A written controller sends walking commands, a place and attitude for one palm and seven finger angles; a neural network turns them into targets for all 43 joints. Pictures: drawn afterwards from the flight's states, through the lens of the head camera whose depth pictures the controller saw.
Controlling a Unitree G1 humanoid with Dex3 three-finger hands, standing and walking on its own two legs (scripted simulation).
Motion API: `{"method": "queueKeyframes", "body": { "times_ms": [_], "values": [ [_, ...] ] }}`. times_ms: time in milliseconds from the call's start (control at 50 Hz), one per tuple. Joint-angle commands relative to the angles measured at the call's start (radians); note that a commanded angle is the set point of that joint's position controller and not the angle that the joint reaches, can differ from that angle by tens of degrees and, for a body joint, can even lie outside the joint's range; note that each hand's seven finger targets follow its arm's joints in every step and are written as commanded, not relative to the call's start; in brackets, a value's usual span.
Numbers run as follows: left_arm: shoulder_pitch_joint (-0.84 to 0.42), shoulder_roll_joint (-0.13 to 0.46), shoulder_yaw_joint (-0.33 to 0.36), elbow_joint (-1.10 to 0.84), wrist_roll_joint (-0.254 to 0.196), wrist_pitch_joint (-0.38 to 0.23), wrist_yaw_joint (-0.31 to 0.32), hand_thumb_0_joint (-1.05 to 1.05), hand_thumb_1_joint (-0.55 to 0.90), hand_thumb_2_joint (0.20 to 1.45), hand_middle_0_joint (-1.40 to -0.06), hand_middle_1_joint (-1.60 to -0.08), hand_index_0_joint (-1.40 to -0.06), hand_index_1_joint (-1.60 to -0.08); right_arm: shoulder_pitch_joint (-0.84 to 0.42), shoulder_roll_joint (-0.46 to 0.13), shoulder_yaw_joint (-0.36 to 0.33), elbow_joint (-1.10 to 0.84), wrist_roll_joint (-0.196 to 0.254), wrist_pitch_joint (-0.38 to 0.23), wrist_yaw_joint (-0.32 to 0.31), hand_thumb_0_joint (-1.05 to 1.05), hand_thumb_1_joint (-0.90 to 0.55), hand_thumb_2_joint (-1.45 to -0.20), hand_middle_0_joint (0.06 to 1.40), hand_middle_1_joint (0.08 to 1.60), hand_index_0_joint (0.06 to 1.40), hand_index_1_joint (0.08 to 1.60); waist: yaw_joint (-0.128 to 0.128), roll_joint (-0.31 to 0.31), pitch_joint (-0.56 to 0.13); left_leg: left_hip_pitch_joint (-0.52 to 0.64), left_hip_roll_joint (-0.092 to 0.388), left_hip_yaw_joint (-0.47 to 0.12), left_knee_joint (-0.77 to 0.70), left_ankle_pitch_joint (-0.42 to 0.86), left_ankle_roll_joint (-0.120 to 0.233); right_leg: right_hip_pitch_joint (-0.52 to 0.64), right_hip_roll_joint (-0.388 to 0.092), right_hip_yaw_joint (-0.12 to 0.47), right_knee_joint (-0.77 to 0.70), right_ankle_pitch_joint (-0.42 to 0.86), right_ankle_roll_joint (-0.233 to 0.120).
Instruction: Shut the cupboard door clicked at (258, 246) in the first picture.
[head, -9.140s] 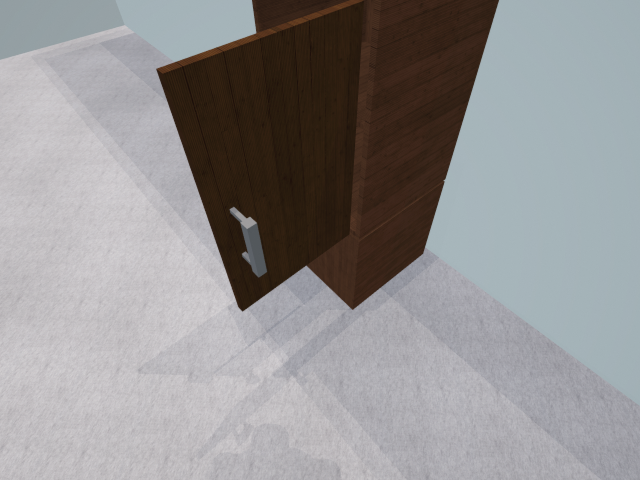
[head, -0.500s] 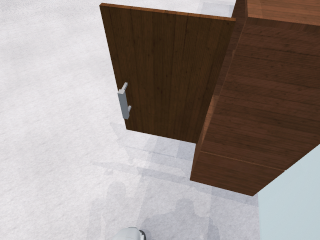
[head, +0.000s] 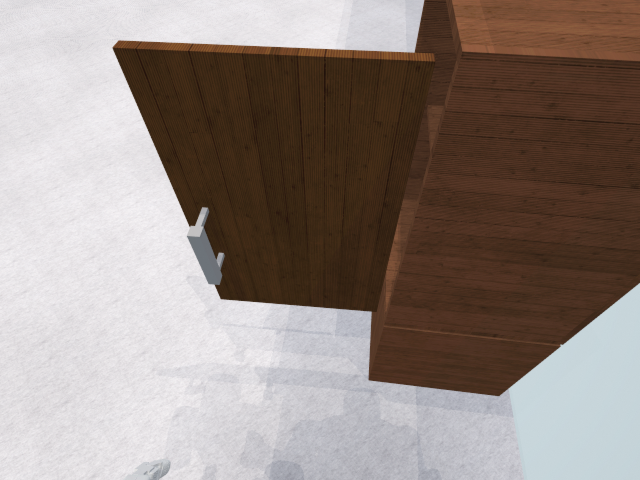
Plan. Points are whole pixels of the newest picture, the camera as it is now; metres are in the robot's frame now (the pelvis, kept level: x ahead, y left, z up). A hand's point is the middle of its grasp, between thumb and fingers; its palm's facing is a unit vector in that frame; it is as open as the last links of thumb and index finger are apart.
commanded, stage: come to a stop and stand still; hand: left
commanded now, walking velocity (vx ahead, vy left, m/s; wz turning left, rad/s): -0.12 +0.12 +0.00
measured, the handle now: (209, 247) +0.49 +0.22 -0.08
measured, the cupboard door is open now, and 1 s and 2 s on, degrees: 92 92 92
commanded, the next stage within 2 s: look again from close up in 0.72 s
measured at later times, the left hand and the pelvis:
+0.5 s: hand out of the picture -0.01 +0.25 -0.17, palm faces +0.01 -0.97 -0.24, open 7.4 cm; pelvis -0.04 +0.06 +0.00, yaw -1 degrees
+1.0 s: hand out of the picture -0.03 +0.23 -0.17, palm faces +0.00 -0.99 -0.17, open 7.4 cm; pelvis -0.03 +0.06 +0.01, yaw +0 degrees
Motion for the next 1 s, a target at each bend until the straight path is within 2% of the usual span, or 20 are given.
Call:
{"method": "queueKeyframes", "body": {
  "times_ms": [0,40,80,140,180,200,220,240,260,280,300,320,340,360,400,420,440,600,720,980],
  "values": [
    [0.095,0.143,0.021,-0.018,-0.009,-0.025,0.025,0.000,0.900,0.900,-0.200,-0.300,-0.200,-0.300,0.017,-0.074,-0.020,-0.061,0.008,0.015,-0.005,0.000,-0.900,-0.900,0.200,0.300,0.200,0.300,0.038,-0.152,-0.159,-0.148,-0.037,-0.127,0.418,-0.188,-0.034,0.228,-0.340,0.273,-0.179,1.002,-0.205],
    [0.079,0.139,0.022,-0.023,-0.013,-0.026,0.030,0.000,0.900,0.900,-0.200,-0.300,-0.200,-0.300,0.016,-0.070,-0.014,-0.057,0.010,0.015,-0.001,0.000,-0.900,-0.900,0.200,0.300,0.200,0.300,0.040,-0.109,-0.171,-0.155,-0.027,-0.123,0.380,-0.149,-0.050,0.270,-0.313,0.216,-0.179,0.972,-0.184],
    [0.077,0.141,0.021,-0.022,-0.011,-0.029,0.029,0.000,0.900,0.900,-0.200,-0.300,-0.200,-0.300,0.012,-0.065,-0.010,-0.054,0.010,0.017,0.004,0.000,-0.900,-0.900,0.200,0.300,0.200,0.300,0.044,-0.157,-0.156,-0.126,-0.026,-0.111,0.284,-0.128,-0.061,0.267,-0.294,0.200,-0.197,0.916,-0.169],
    [0.086,0.152,0.026,-0.005,-0.006,-0.028,0.027,0.000,0.900,0.900,-0.200,-0.300,-0.200,-0.300,0.020,-0.052,-0.004,-0.048,0.011,0.008,0.009,0.000,-0.900,-0.900,0.200,0.300,0.200,0.300,0.056,-0.169,-0.158,-0.052,-0.033,-0.081,0.078,-0.104,-0.059,0.277,-0.277,0.213,-0.204,0.813,-0.164],
    [0.080,0.159,0.028,0.007,-0.008,-0.027,0.023,0.000,0.900,0.900,-0.200,-0.300,-0.200,-0.300,0.053,-0.046,-0.002,-0.035,0.011,0.002,0.008,0.000,-0.900,-0.900,0.200,0.300,0.200,0.300,0.040,-0.158,-0.149,0.015,-0.042,-0.057,-0.087,-0.023,-0.055,0.255,-0.258,0.214,-0.188,0.739,-0.138],
    [0.067,0.156,0.026,0.011,-0.012,-0.026,0.021,0.000,0.900,0.900,-0.200,-0.300,-0.200,-0.300,0.088,-0.046,0.001,-0.023,0.010,-0.002,0.007,0.000,-0.900,-0.900,0.200,0.300,0.200,0.300,0.022,-0.155,-0.152,0.087,-0.038,-0.058,-0.183,0.065,-0.049,0.208,-0.245,0.207,-0.184,0.633,-0.112],
    [0.110,0.165,0.014,0.004,-0.012,-0.045,0.067,0.000,0.900,0.900,-0.200,-0.300,-0.200,-0.300,0.072,-0.119,-0.020,-0.102,0.017,-0.033,0.010,0.000,-0.900,-0.900,0.200,0.300,0.200,0.300,-0.014,0.072,-0.252,0.107,-0.003,-0.028,-0.210,0.134,-0.041,0.262,-0.260,0.251,-0.020,0.901,-0.072],
    [0.104,0.139,0.003,-0.012,-0.022,-0.034,0.065,0.000,0.900,0.900,-0.200,-0.300,-0.200,-0.300,0.049,-0.099,-0.006,-0.124,0.011,-0.040,0.008,0.000,-0.900,-0.900,0.200,0.300,0.200,0.300,-0.006,0.181,-0.201,0.106,0.029,-0.063,-0.270,0.327,-0.026,0.247,-0.204,0.143,0.024,0.782,-0.043],
    [0.137,0.099,-0.010,-0.016,-0.024,-0.024,0.057,0.000,0.900,0.900,-0.200,-0.300,-0.200,-0.300,0.080,-0.096,-0.005,-0.134,-0.002,-0.049,0.006,0.000,-0.900,-0.900,0.200,0.300,0.200,0.300,0.018,0.240,-0.217,0.144,0.111,-0.118,-0.220,0.590,0.008,0.167,-0.155,0.106,0.026,0.494,-0.017],
    [0.151,0.080,-0.006,-0.024,-0.016,-0.023,0.054,0.000,0.900,0.900,-0.200,-0.300,-0.200,-0.300,0.073,-0.111,-0.003,-0.152,-0.008,-0.040,0.004,0.000,-0.900,-0.900,0.200,0.300,0.200,0.300,0.036,0.115,-0.204,0.134,0.142,-0.123,-0.169,0.551,0.035,0.131,-0.129,0.084,-0.035,0.339,-0.015],
    [0.111,0.095,-0.010,-0.033,-0.007,-0.018,0.043,0.000,0.900,0.900,-0.200,-0.300,-0.200,-0.300,0.054,-0.107,-0.003,-0.170,-0.002,-0.037,0.004,0.000,-0.900,-0.900,0.200,0.300,0.200,0.300,0.020,0.048,-0.133,0.093,0.109,-0.148,-0.182,0.475,0.036,0.080,-0.109,0.080,-0.037,0.266,-0.012],
    [0.097,0.083,-0.013,-0.039,-0.006,-0.012,0.035,0.000,0.900,0.900,-0.200,-0.300,-0.200,-0.300,0.041,-0.115,-0.002,-0.183,-0.001,-0.037,0.006,0.000,-0.900,-0.900,0.200,0.300,0.200,0.300,0.018,0.036,-0.064,0.044,0.111,-0.178,-0.231,0.391,0.044,0.042,-0.089,0.079,-0.052,0.160,-0.005],
    [0.095,0.077,-0.017,-0.041,-0.006,-0.007,0.028,0.000,0.900,0.900,-0.200,-0.300,-0.200,-0.300,0.034,-0.118,0.001,-0.189,-0.005,-0.040,0.009,0.000,-0.900,-0.900,0.200,0.300,0.200,0.300,0.024,0.080,-0.016,0.009,0.120,-0.194,-0.286,0.354,0.054,0.027,-0.066,0.065,-0.050,0.081,0.002],
    [0.108,0.069,-0.021,-0.039,-0.006,-0.003,0.023,0.000,0.900,0.900,-0.200,-0.300,-0.200,-0.300,0.020,-0.126,0.005,-0.196,-0.006,-0.042,0.011,0.000,-0.900,-0.900,0.200,0.300,0.200,0.300,0.030,0.057,0.031,-0.047,0.126,-0.210,-0.332,0.224,0.062,0.031,-0.052,0.052,-0.053,0.024,0.012],
    [0.150,0.055,-0.025,-0.033,-0.002,0.000,0.015,0.000,0.900,0.900,-0.200,-0.300,-0.200,-0.300,0.007,-0.140,0.002,-0.208,-0.008,-0.042,0.017,0.000,-0.900,-0.900,0.200,0.300,0.200,0.300,0.037,0.019,0.067,-0.122,0.115,-0.232,-0.416,-0.092,0.067,0.043,-0.044,0.053,-0.053,0.013,0.015],
    [0.170,0.055,-0.027,-0.034,0.000,-0.001,0.013,0.000,0.900,0.900,-0.200,-0.300,-0.200,-0.300,0.005,-0.144,0.002,-0.212,-0.007,-0.042,0.020,0.000,-0.900,-0.900,0.200,0.300,0.200,0.300,0.041,0.022,0.065,-0.139,0.109,-0.237,-0.437,-0.159,0.069,0.053,-0.042,0.055,-0.054,0.017,0.017],
    [0.182,0.059,-0.027,-0.035,0.002,-0.003,0.011,0.000,0.900,0.900,-0.200,-0.300,-0.200,-0.300,0.001,-0.137,0.000,-0.212,-0.009,-0.043,0.020,0.000,-0.900,-0.900,0.200,0.300,0.200,0.300,0.044,0.050,0.054,-0.126,0.099,-0.228,-0.442,-0.147,0.071,0.056,-0.041,0.053,-0.057,0.035,0.014],
    [0.231,0.067,-0.035,-0.016,0.001,-0.025,0.008,0.000,0.900,0.900,-0.200,-0.300,-0.200,-0.300,0.036,-0.147,0.007,-0.177,-0.005,-0.047,0.025,0.000,-0.900,-0.900,0.200,0.300,0.200,0.300,0.030,-0.016,0.022,-0.054,0.073,-0.223,-0.429,-0.143,0.066,0.024,-0.054,0.113,-0.138,0.016,0.013],
    [0.233,0.071,-0.043,0.019,-0.005,-0.043,0.009,0.000,0.900,0.900,-0.200,-0.300,-0.200,-0.300,0.068,-0.141,0.018,-0.117,0.000,-0.059,0.022,0.000,-0.900,-0.900,0.200,0.300,0.200,0.300,0.019,-0.036,-0.001,0.021,0.065,-0.210,-0.417,-0.037,0.060,0.022,-0.078,0.149,-0.189,0.052,0.007],
    [0.207,0.054,-0.054,0.090,-0.016,-0.051,0.015,0.000,0.900,0.900,-0.200,-0.300,-0.200,-0.300,0.108,-0.104,0.042,-0.004,0.005,-0.077,0.012,0.000,-0.900,-0.900,0.200,0.300,0.200,0.300,0.024,-0.013,-0.021,0.079,0.061,-0.164,-0.387,0.221,0.043,0.112,-0.109,0.139,-0.204,0.210,0.013]
  ]
}}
